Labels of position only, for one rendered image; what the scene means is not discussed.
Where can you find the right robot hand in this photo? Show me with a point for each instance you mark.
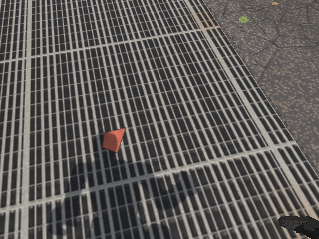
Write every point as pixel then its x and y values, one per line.
pixel 308 225

